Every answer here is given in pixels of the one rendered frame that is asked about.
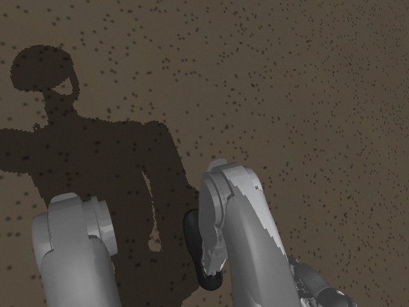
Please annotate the right robot foot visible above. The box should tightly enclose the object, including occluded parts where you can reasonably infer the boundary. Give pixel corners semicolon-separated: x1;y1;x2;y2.
183;209;223;291

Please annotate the right robot arm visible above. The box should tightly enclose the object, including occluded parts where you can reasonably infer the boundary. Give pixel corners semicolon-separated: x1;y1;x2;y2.
316;288;358;307

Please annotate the right robot hand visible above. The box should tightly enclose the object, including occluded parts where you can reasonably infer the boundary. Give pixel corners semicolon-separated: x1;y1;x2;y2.
287;255;331;307

